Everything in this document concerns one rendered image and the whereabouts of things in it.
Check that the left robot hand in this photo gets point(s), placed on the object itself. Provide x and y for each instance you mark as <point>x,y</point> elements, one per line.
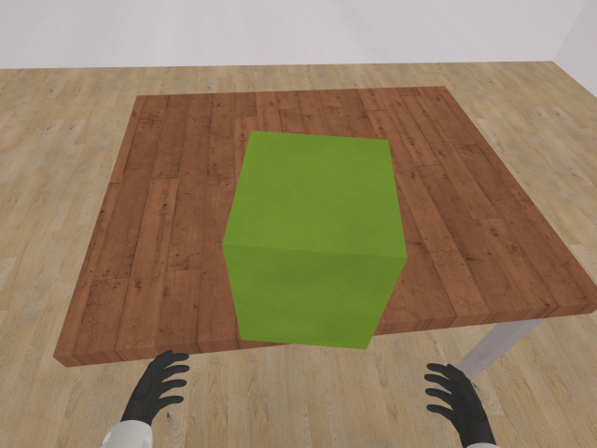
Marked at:
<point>145,401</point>

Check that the left robot forearm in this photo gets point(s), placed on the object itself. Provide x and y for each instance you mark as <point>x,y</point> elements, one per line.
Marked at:
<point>129,434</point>

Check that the right robot hand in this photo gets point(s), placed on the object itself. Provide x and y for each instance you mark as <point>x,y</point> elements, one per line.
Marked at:
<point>467,414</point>

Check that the carton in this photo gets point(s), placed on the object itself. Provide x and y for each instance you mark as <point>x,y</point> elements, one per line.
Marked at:
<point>314,243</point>

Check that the table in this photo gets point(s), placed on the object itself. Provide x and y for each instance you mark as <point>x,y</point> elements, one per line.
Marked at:
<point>155,278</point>

